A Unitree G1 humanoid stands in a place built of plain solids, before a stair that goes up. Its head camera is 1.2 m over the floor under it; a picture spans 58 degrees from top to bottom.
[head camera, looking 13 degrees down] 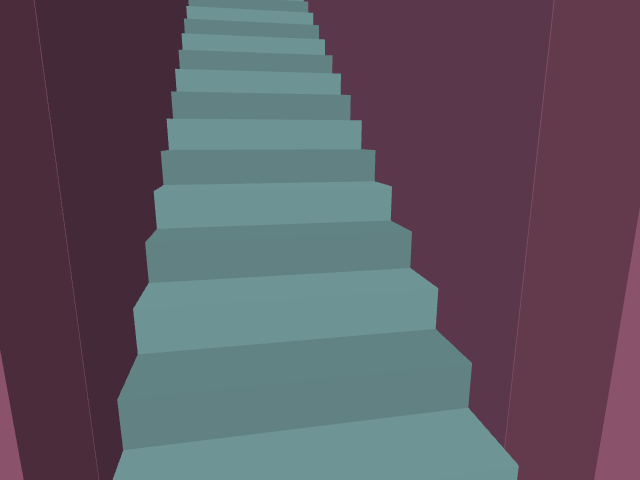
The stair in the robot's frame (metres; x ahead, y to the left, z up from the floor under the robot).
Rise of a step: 0.16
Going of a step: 0.27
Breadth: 1.08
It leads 11 degrees to the left of straight ahead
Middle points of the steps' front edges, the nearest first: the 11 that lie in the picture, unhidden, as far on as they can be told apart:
1.18 0.04 0.49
1.44 0.09 0.66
1.71 0.14 0.82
1.97 0.19 0.99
2.23 0.24 1.15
2.50 0.29 1.31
2.76 0.34 1.48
3.02 0.39 1.64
3.29 0.44 1.81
3.55 0.49 1.97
3.81 0.54 2.13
